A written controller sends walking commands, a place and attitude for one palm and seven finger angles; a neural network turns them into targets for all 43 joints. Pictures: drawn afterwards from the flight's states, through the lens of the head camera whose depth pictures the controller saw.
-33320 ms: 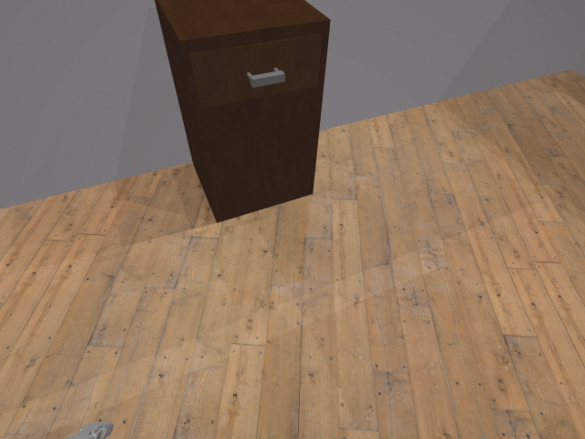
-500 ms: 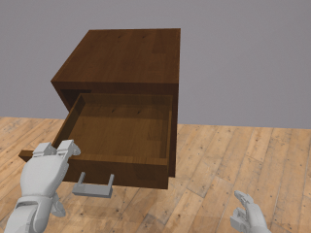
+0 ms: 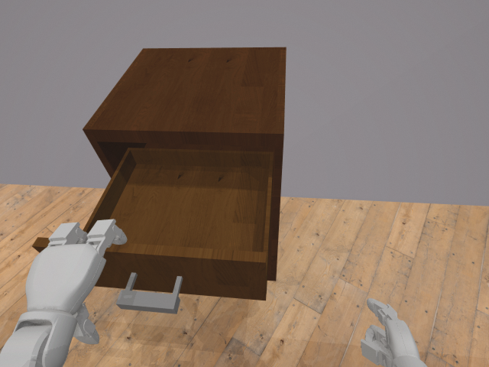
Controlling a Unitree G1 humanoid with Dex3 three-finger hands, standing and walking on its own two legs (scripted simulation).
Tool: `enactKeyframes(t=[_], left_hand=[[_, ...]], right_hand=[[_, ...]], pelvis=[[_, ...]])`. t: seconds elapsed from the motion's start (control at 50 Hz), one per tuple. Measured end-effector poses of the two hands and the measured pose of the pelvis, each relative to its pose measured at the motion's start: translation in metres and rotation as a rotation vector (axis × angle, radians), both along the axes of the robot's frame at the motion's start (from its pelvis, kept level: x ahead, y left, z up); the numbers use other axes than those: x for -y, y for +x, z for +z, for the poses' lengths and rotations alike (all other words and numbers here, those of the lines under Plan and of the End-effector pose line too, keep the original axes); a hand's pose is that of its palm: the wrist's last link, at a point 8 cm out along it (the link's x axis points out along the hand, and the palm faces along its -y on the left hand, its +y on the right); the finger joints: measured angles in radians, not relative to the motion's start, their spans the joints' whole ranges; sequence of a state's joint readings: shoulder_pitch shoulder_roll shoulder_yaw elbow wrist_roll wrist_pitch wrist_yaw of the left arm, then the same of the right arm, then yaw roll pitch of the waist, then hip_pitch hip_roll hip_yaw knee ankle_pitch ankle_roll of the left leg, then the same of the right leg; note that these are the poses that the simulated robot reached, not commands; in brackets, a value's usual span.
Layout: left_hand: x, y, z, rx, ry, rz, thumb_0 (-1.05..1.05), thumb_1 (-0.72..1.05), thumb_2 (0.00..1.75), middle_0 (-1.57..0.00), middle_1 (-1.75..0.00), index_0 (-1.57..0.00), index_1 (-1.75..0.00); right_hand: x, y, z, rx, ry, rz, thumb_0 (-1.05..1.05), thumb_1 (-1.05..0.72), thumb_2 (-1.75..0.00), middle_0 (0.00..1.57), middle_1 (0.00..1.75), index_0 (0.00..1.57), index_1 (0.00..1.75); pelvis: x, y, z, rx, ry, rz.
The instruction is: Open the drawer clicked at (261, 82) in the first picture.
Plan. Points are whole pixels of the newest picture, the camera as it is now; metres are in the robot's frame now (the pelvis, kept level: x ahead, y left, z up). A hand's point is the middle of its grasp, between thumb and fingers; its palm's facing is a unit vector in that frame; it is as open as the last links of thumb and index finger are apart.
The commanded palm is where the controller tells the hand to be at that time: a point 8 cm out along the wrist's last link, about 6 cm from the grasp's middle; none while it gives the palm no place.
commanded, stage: draw the hand back to the body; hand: left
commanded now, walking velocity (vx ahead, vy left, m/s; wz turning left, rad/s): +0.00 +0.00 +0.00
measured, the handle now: (152, 290) +0.25 +0.24 -0.09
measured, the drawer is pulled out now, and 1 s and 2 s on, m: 0.30 0.30 0.30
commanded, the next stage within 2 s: step back with the hand held close in 1.42 s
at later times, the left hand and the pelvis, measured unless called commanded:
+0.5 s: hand (79, 280) +0.19 +0.26 +0.10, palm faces +0.21 -0.53 -0.82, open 13.8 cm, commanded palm +0.16 +0.28 +0.15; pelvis +0.01 +0.01 +0.00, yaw +1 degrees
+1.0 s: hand (86, 254) +0.20 +0.23 +0.15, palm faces +0.40 -0.81 -0.43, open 10.6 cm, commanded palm +0.15 +0.28 +0.18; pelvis +0.03 -0.01 +0.01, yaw +1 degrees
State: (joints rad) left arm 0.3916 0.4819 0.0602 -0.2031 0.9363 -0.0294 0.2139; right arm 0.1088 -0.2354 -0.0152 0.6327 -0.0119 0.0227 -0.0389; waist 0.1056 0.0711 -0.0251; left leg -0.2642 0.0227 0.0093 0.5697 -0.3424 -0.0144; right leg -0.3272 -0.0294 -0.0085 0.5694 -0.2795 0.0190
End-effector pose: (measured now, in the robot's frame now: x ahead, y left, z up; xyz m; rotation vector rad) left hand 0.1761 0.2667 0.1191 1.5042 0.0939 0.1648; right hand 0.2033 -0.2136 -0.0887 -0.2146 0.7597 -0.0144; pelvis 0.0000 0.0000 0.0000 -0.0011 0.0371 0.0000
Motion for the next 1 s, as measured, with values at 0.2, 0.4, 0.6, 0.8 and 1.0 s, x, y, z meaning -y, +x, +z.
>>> enactKeyframes(t=[0.2, 0.4, 0.6, 0.8, 1.0], left_hand=[[-0.007, -0.004, 0.011, -0.014, -0.002, 0.02, 0.0, -0.49, 0.3, -0.32, -1.2, -0.31, -1.2], [-0.01, -0.018, 0.024, -0.004, 0.006, 0.002, 0.0, -0.49, 0.3, -0.32, -1.2, -0.31, -1.2], [-0.009, -0.011, 0.021, 0.327, -0.963, 0.14, -0.01, -0.41, 0.34, -0.31, -1.15, -0.31, -1.14], [-0.006, -0.004, 0.047, 0.405, -1.006, 0.056, -0.01, -0.12, 0.46, -0.29, -0.96, -0.28, -0.96], [-0.003, -0.014, 0.053, 0.395, -0.982, 0.07, 0.0, 0.22, 0.61, -0.26, -0.74, -0.25, -0.74]], right_hand=[[-0.007, 0.006, 0.003, 0.013, 0.014, 0.013, 0.01, -0.91, -0.9, 0.2, 0.3, 0.2, 0.3], [-0.01, 0.013, 0.008, 0.026, 0.009, 0.029, 0.01, -0.91, -0.9, 0.2, 0.3, 0.2, 0.3], [-0.016, 0.003, 0.023, 0.159, -0.002, -0.011, 0.01, -0.91, -0.9, 0.2, 0.3, 0.2, 0.3], [-0.006, -0.003, 0.023, 0.154, 0.004, -0.03, 0.01, -0.9, -0.9, 0.21, 0.3, 0.2, 0.3], [0.006, 0.007, 0.023, 0.163, -0.003, -0.04, 0.02, -0.9, -0.9, 0.2, 0.3, 0.2, 0.3]], pelvis=[[-0.003, 0.004, 0.001, 0.005, -0.002, 0.002], [-0.005, 0.007, 0.001, 0.005, -0.008, 0.006], [-0.003, 0.016, 0.005, 0.074, -0.004, 0.027], [0.003, 0.024, 0.008, 0.078, -0.009, 0.022], [0.006, 0.025, 0.009, 0.062, -0.008, 0.026]])
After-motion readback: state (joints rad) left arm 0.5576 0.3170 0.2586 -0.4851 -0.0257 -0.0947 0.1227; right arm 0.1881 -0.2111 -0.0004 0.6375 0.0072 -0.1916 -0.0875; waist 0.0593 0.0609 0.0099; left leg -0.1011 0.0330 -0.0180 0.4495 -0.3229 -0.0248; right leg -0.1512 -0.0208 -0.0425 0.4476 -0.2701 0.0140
